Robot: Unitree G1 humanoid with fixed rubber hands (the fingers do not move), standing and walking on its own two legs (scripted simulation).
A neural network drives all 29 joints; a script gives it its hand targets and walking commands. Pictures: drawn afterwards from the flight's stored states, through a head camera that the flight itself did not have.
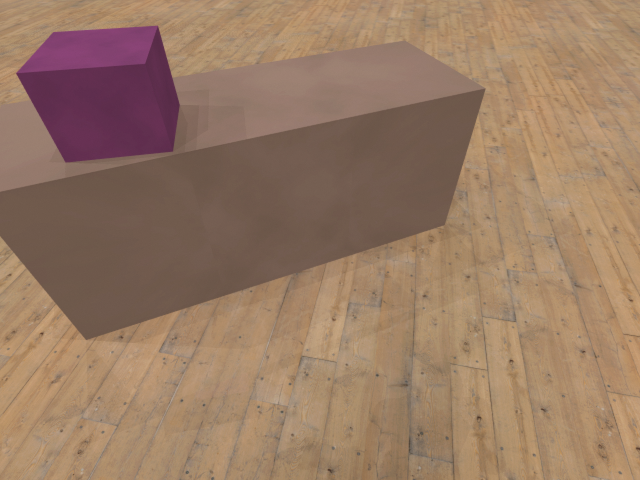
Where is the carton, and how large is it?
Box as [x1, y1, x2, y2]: [16, 26, 179, 162]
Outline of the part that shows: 157,26 53,32 16,73 66,162 172,151 179,104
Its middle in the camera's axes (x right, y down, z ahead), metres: -0.58 -0.42 +1.08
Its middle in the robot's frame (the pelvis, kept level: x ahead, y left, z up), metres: +1.11 +0.59 +0.00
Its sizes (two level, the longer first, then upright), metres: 0.291 0.281 0.238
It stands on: a pedestal, 0.65 m high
